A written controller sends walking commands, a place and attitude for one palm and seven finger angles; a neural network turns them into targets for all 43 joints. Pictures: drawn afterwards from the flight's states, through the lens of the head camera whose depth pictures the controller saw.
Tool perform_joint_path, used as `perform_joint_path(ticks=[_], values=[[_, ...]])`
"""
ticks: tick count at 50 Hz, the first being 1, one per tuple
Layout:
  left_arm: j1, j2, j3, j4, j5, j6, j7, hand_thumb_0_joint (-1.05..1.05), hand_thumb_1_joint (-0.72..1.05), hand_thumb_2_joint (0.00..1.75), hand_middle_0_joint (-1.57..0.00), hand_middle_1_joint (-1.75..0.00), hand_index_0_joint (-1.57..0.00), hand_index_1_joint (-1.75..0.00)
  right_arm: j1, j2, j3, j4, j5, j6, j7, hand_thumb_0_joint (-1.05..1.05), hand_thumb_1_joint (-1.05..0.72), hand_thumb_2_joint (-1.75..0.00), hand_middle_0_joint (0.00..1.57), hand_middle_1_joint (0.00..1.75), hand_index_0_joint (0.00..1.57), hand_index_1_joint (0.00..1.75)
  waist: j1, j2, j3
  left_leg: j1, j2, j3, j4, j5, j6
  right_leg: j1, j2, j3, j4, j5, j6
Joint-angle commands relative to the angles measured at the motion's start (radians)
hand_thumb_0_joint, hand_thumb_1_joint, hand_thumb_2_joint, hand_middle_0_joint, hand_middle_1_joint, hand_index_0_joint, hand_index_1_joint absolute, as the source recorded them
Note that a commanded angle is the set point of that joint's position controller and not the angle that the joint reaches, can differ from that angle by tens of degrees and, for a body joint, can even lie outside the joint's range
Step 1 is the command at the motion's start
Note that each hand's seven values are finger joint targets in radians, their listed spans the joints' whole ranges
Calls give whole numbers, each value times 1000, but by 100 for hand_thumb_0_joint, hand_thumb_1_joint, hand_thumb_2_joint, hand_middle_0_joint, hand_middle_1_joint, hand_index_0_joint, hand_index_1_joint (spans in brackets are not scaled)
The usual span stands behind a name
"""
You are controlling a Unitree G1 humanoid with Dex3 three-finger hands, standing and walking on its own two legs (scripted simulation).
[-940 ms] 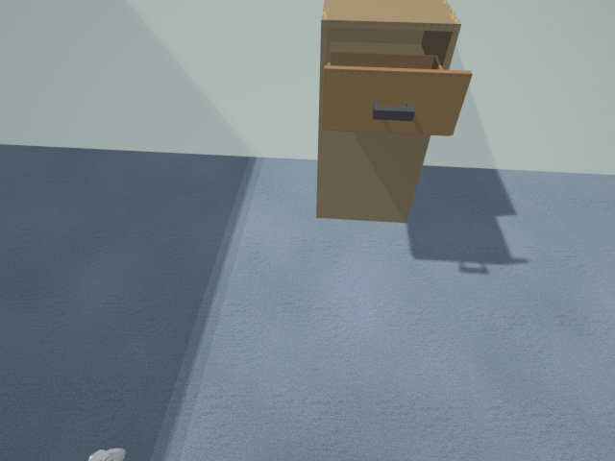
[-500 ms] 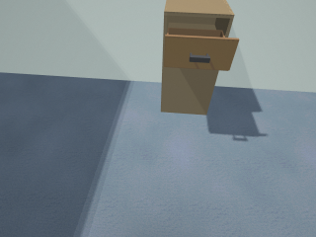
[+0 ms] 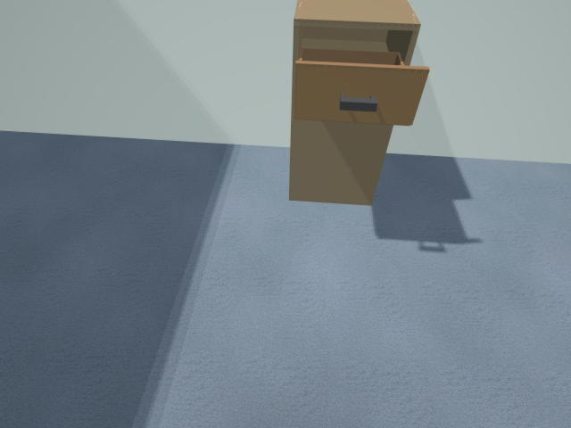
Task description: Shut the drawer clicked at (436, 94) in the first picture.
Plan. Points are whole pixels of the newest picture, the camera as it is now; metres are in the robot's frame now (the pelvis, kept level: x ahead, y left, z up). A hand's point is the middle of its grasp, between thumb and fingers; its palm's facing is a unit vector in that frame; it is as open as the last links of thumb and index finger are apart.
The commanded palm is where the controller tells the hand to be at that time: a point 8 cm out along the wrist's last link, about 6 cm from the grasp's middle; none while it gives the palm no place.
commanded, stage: look at it before walking up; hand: left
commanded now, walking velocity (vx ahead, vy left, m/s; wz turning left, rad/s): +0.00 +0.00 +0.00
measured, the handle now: (357, 100) +1.00 -0.16 -0.03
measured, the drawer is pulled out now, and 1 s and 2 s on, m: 0.30 0.30 0.30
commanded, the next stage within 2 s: walk to a spot facing it in 0.50 s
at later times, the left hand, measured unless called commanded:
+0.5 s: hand out of the picture +0.08 +0.25 -0.16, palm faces -0.02 -0.94 -0.33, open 7.4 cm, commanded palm none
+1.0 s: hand out of the picture +0.07 +0.19 -0.18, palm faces -0.14 -0.95 -0.29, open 7.4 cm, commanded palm none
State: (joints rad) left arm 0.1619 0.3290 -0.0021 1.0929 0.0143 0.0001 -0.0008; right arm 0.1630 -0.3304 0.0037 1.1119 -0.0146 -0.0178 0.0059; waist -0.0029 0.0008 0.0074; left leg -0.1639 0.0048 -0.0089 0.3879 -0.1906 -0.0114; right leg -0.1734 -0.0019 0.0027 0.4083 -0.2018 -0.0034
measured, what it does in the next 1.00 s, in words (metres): stands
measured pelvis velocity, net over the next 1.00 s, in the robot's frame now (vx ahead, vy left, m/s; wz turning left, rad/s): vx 0.00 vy -0.02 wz -0.20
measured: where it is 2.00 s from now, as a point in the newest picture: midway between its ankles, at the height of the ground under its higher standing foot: outside the picture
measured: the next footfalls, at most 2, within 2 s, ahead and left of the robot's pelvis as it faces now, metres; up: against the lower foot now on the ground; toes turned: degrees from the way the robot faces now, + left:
left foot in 1.58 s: +0.23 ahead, +0.06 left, +0.00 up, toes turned -30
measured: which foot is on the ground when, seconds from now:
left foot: down 0.00-1.00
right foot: down 0.00-1.00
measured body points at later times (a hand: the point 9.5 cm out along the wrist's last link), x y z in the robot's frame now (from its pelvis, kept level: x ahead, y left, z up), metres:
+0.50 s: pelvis +0.01 +0.00 +0.00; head +0.01 +0.00 +0.45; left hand +0.08 +0.30 -0.13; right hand +0.09 -0.29 -0.13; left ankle +0.01 +0.13 -0.74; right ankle +0.01 -0.12 -0.74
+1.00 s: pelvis +0.00 -0.02 -0.03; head +0.02 -0.04 +0.42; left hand +0.08 +0.24 -0.16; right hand +0.03 -0.28 -0.18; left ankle +0.02 +0.13 -0.74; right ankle +0.00 -0.10 -0.75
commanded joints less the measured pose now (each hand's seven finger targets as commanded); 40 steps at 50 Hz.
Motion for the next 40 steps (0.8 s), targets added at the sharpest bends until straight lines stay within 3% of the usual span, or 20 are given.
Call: perform_joint_path(ticks=[1,24,32,36,40], values=[[-42,211,37,-66,-3,-27,12,0,90,90,-20,-30,-20,-30,-55,-200,-41,-59,4,-19,-18,0,-90,-90,20,30,20,30,4,-22,-12,-7,105,-94,-71,38,36,-21,-114,123,-95,-1,-30],[-40,212,38,-63,-3,-29,12,0,90,90,-20,-30,-20,-30,-78,-206,-39,-59,6,-23,-21,0,-90,-90,20,30,20,30,5,7,-41,36,117,-87,-78,123,35,25,-114,111,-85,129,-26],[-48,219,43,-69,-1,-23,9,0,90,90,-20,-30,-20,-30,-80,-216,-44,-62,5,-23,-25,0,-90,-90,20,30,20,30,5,-1,-15,50,123,-69,-73,112,34,-5,-105,126,-81,140,-29],[14,111,34,-83,-1,14,13,0,90,90,-20,-30,-20,-30,-1,-99,-34,-74,4,1,-33,0,-90,-90,20,30,20,30,-2,-15,-20,53,135,-16,-9,110,17,-65,-92,144,-1,208,-17],[39,106,52,-132,4,29,7,0,90,90,-20,-30,-20,-30,7,-119,-63,-127,2,15,-40,0,-90,-90,20,30,20,30,0,18,-18,50,181,-16,20,92,37,-145,-52,138,109,204,-15]])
